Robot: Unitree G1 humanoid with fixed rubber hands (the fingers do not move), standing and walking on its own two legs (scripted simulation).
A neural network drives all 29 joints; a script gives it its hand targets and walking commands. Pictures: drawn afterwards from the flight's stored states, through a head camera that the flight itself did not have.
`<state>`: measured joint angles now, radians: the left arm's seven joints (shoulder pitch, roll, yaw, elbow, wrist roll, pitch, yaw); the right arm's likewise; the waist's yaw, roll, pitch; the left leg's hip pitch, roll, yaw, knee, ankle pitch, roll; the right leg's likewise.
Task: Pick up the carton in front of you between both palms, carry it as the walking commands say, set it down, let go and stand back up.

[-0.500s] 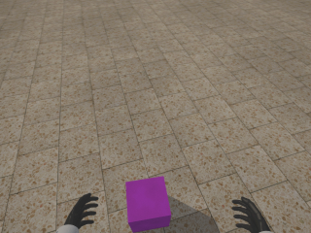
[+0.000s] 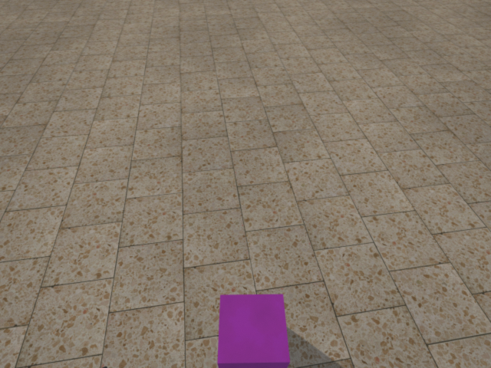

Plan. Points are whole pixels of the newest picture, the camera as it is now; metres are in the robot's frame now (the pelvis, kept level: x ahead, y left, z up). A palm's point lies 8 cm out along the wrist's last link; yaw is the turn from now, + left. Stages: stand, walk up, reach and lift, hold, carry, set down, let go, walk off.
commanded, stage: stand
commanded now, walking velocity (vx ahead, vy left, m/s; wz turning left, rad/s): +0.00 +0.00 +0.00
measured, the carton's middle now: (251, 337) +0.35 +0.01 -0.63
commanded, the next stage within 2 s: none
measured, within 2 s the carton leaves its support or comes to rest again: neither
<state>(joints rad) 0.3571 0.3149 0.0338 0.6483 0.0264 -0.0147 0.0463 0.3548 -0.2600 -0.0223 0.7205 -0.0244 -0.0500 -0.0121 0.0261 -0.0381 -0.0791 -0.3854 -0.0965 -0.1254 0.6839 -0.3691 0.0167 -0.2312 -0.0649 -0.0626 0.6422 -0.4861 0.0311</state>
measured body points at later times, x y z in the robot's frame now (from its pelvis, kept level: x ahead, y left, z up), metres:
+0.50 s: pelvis +0.00 +0.00 -0.01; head +0.02 +0.01 +0.44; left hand +0.03 +0.28 -0.13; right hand +0.10 -0.26 -0.12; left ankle -0.01 +0.12 -0.72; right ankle -0.10 -0.13 -0.72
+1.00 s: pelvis -0.01 +0.00 +0.00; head +0.00 +0.01 +0.45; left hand -0.03 +0.27 -0.14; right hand +0.07 -0.26 -0.12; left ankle -0.01 +0.12 -0.72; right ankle -0.10 -0.13 -0.72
